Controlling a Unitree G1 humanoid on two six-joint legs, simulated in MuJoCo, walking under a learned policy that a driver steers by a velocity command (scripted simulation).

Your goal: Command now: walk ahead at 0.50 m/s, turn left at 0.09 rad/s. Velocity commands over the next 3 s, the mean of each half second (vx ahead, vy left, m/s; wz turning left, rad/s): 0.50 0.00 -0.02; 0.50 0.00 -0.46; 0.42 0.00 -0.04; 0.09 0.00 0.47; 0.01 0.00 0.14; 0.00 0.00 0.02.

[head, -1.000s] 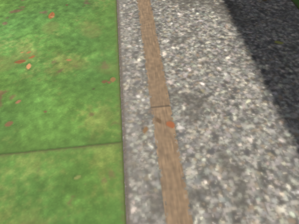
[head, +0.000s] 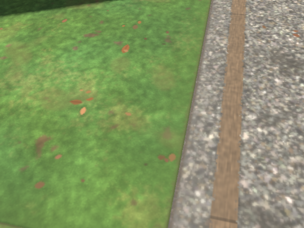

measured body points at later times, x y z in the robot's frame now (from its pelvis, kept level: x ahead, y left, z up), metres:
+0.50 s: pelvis +0.26 +0.05 +0.00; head +0.28 +0.06 +0.45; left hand +0.29 +0.31 -0.15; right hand +0.35 -0.22 -0.12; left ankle +0.29 +0.11 -0.74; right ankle +0.20 -0.09 -0.66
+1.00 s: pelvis +0.51 -0.03 -0.02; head +0.54 -0.04 +0.43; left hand +0.71 +0.19 -0.14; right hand +0.48 -0.29 -0.15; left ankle +0.42 +0.13 -0.64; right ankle +0.55 -0.08 -0.74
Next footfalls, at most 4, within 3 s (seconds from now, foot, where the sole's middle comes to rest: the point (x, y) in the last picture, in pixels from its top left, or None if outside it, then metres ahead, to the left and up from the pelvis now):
0.32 left None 0.33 0.12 -0.78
0.88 right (186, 207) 0.59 -0.09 -0.78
1.44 left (176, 144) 0.93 -0.07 -0.78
2.02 right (212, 148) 0.90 -0.25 -0.78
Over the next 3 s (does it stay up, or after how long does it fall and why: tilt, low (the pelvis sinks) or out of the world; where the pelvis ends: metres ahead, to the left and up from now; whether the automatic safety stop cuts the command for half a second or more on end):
stays up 0.83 -0.14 0.00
